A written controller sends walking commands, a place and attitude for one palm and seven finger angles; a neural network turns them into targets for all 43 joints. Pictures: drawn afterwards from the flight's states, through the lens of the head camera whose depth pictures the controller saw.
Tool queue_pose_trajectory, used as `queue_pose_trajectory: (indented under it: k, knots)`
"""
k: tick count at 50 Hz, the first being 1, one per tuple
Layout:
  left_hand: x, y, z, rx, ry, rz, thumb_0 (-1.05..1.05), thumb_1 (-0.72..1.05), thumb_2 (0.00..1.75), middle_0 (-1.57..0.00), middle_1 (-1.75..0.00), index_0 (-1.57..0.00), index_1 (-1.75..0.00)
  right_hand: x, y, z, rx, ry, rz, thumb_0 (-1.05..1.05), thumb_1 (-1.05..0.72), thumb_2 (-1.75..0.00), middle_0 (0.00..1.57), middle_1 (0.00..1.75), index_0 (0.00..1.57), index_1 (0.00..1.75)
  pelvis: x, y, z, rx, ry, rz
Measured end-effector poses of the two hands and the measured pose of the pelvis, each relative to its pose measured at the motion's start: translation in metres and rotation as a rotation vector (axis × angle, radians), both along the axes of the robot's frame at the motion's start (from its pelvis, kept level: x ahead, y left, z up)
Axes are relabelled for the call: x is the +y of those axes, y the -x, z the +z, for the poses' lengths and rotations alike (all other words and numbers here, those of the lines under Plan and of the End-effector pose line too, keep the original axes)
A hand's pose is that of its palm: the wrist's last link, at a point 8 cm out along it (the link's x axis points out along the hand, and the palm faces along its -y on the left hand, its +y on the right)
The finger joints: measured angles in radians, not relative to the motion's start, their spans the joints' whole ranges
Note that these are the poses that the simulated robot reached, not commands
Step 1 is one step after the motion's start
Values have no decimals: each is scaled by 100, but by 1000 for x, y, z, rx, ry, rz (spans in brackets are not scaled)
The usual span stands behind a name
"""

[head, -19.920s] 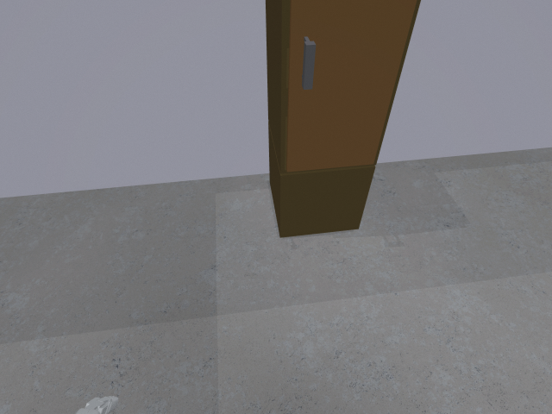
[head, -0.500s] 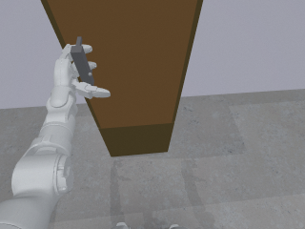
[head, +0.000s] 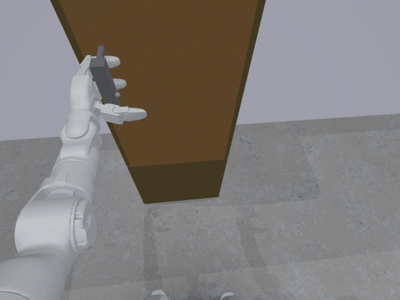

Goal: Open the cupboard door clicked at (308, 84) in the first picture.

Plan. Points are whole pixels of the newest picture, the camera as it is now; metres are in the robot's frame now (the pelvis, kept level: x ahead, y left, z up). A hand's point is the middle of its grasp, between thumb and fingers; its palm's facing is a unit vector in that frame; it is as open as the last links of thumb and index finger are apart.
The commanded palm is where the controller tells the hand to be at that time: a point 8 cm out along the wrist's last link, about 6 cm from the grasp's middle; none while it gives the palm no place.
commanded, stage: close the thumb around the handle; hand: left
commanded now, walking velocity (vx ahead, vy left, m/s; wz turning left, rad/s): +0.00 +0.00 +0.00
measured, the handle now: (108, 80) +0.54 +0.16 +0.11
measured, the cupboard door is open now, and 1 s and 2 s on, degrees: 0 12 42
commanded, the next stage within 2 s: pull the door open along its arc in 0.52 s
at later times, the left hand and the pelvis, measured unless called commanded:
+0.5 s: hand (117, 94) +0.50 +0.14 +0.11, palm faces +0.04 -1.00 +0.00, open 5.8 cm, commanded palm +0.47 +0.19 +0.11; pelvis +0.01 +0.00 +0.00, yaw +0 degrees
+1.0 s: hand (123, 117) +0.44 +0.12 +0.11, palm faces +0.01 -1.00 +0.01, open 6.3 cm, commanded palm +0.38 +0.17 +0.11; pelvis +0.02 +0.00 +0.01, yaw -2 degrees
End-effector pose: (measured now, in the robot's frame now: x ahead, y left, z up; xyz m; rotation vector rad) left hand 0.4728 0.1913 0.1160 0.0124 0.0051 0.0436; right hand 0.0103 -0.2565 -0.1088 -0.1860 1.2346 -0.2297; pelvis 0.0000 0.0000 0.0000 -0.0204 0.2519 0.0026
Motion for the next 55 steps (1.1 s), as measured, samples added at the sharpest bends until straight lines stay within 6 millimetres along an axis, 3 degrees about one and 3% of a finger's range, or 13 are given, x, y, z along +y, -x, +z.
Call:
queue_pose_trajectory:
  k: [22, 36, 42, 48, 55]
  knots:
    - [1, -3, -2, -4, 9, -4, 1, 70, 81, -39, -133, -38, -133, 3, -15, 0, -9, -12, 0, 0, -90, -90, 20, 30, 20, 30, 2, -10, 1, 2, -1, -5]
    - [-1, 2, -2, -4, 11, 10, 1, 69, 80, -38, -135, -38, -135, 2, -17, 0, -22, -14, -6, 0, -90, -90, 20, 30, 20, 30, 0, -10, 2, -7, -4, -10]
    - [-4, 13, -2, -15, 11, 8, 1, 69, 77, -37, -135, -37, -135, 1, -22, 2, -51, -26, -16, 1, -90, -90, 20, 30, 20, 30, -1, -13, 4, -19, -7, -22]
    - [-11, 43, -3, -41, 19, -17, 1, 66, 72, -37, -135, -35, -135, 2, -43, 7, -125, -47, -9, 1, -90, -90, 20, 30, 20, 30, -2, -18, 9, -49, -13, -34]
    - [-35, 100, -4, -58, 53, -27, 2, 64, 68, -36, -135, -34, -135, 8, -94, 18, -282, -71, 52, 1, -90, -90, 20, 30, 20, 30, -2, -20, 13, -102, -17, -31]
